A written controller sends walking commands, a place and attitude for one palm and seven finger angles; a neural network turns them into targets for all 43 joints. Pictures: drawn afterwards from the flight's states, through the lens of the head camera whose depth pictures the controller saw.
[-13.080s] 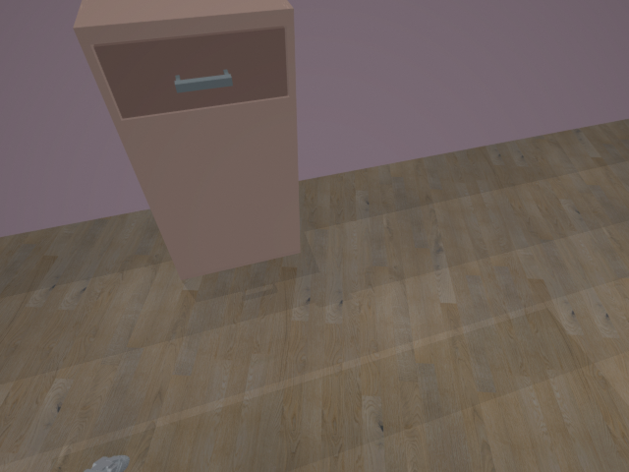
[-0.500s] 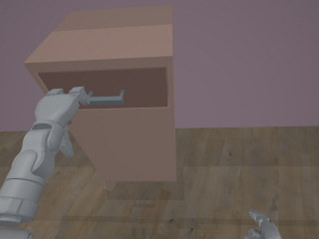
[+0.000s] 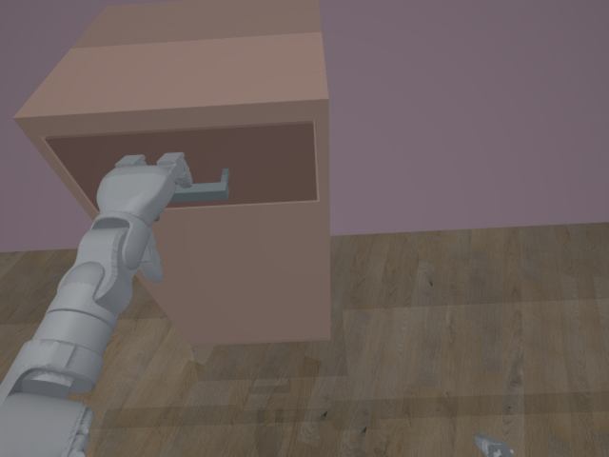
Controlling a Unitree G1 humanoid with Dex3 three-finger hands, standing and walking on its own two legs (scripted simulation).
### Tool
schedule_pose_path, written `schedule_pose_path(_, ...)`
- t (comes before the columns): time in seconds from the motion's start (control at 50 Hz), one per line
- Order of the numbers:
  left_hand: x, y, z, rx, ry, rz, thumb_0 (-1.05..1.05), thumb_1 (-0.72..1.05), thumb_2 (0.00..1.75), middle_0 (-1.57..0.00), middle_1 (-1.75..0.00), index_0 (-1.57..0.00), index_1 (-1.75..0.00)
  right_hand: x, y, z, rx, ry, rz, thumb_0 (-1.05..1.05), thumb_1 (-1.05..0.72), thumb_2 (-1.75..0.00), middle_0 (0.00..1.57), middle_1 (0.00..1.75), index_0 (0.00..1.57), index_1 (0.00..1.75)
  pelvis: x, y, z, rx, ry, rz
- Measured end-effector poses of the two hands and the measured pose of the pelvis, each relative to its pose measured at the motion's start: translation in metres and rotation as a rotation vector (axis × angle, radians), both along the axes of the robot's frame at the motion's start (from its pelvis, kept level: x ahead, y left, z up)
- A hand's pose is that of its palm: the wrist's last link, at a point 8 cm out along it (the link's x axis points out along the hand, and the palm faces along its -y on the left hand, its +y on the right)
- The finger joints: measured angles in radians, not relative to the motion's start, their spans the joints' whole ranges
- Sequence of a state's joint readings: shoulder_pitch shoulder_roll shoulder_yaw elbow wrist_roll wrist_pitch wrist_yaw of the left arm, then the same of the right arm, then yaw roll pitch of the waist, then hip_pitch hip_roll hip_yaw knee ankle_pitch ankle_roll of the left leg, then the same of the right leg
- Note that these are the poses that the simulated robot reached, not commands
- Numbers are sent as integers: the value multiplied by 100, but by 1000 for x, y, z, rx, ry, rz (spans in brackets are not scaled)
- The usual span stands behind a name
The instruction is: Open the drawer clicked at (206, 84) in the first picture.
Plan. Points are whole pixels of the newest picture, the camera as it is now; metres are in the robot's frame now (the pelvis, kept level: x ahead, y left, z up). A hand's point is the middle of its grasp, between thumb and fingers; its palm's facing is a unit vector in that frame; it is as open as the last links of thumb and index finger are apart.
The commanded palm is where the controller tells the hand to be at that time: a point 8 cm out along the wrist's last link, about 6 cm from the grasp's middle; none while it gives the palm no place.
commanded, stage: move the hooked fingers above the handle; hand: left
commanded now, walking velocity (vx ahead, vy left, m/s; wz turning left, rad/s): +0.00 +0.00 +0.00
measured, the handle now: (190, 184) +0.53 +0.25 +0.03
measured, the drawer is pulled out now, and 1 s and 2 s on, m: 0.00 0.00 0.00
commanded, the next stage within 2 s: none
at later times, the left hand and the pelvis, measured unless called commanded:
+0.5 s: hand (178, 198) +0.45 +0.23 +0.08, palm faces -0.08 -0.01 -1.00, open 13.8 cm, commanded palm +0.45 +0.25 +0.14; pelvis +0.01 -0.01 -0.01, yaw +0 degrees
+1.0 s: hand (171, 198) +0.45 +0.24 +0.09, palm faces +0.00 -0.01 -1.00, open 13.8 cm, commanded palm +0.44 +0.26 +0.15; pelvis +0.01 -0.01 -0.01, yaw +0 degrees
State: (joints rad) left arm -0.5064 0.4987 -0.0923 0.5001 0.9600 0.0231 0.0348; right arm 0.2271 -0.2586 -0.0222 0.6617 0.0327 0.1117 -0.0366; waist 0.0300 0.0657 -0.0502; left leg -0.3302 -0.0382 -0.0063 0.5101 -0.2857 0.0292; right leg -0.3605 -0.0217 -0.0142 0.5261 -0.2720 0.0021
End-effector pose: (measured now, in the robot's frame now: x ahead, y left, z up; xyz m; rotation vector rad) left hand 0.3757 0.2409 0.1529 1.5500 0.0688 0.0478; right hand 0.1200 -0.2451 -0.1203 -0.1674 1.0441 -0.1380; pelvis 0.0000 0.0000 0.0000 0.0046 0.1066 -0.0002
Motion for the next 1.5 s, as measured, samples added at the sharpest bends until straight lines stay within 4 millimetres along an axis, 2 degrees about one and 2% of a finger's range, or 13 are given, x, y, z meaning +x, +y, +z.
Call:
schedule_pose_path(0.12, 18, -8, -5, -6, -9, -50, 0, -49, 30, -32, -120, -32, -120, 2, 1, 2, -14, -2, -10, 1, -91, -90, 20, 30, 20, 30, 3, 1, -2, -1, 15, -4)
schedule_pose_path(0.22, 33, 1, 1, 11, -46, -5, 0, -49, 30, -32, -120, -32, -120, -5, -3, -1, -16, 24, -23, 1, -91, -90, 20, 30, 20, 30, 6, 1, -3, -2, 36, -8)
schedule_pose_path(0.34, 44, 13, -7, 35, 24, 71, 0, -49, 30, -31, -120, -32, -120, -19, -11, -7, -21, 85, -42, 1, -91, -90, 20, 30, 20, 30, 9, -2, -4, -4, 57, -6)
schedule_pose_path(0.46, 56, 0, -21, 13, 88, 0, 0, -49, 30, -32, -120, -32, -120, -35, -25, -7, -62, 134, -74, 1, -91, -90, 20, 30, 20, 30, 12, -6, -6, -6, 72, 0)
schedule_pose_path(0.64, 82, -6, -10, 4, -42, -10, 0, -49, 30, -32, -120, -32, -120, -63, -39, -11, -77, 192, -131, 1, -91, -90, 20, 30, 20, 30, 13, -11, -10, -5, 120, -19)
schedule_pose_path(0.78, 70, 9, -10, 37, 17, 97, 0, -48, 30, -31, -120, -31, -120, -74, -36, -16, -30, 219, -152, 1, -91, -90, 20, 30, 20, 30, 16, -12, -7, -3, 114, -34)
schedule_pose_path(0.92, 49, -3, -22, 0, 61, -5, 0, -49, 30, -32, -120, -32, -120, -56, -36, -9, -56, 168, -125, 1, -91, -90, 20, 30, 20, 30, 11, -13, -6, -6, 77, -13)
schedule_pose_path(1.0, 49, -2, -13, 7, -10, -34, 0, -49, 30, -32, -120, -32, -120, -43, -38, -5, -78, 116, -108, 1, -91, -90, 20, 30, 20, 30, 5, -14, -7, -7, 76, -6)
schedule_pose_path(1.1, 56, 18, 5, 44, -64, 62, 0, -49, 30, -32, -120, -32, -120, -37, -37, -3, -80, 79, -99, 1, -91, -90, 20, 30, 20, 30, 0, -12, -9, -7, 87, -6)
schedule_pose_path(1.2, 58, 29, 3, 59, 34, 130, 0, -49, 30, -31, -120, -31, -120, -46, -34, -5, -71, 101, -100, 1, -91, -90, 20, 30, 20, 30, 0, -9, -8, -8, 90, -10)
schedule_pose_path(1.3, 57, 6, -17, 13, 119, -2, 0, -49, 30, -31, -120, -31, -120, -61, -30, -5, -85, 144, -111, 1, -91, -90, 20, 30, 20, 30, 2, -5, -8, -11, 81, -8)
schedule_pose_path(1.4, 64, -16, -21, -21, 15, -137, 0, -49, 30, -32, -120, -32, -120, -74, -27, -6, -99, 170, -133, 1, -91, -90, 20, 30, 20, 30, 0, -1, -11, -12, 96, -15)
schedule_pose_path(1.5, 74, 1, -1, 14, -139, -36, 0, -49, 30, -32, -120, -32, -120, -86, -21, -13, -68, 197, -146, 1, -91, -90, 20, 30, 20, 30, -1, 2, -13, -12, 119, -28)
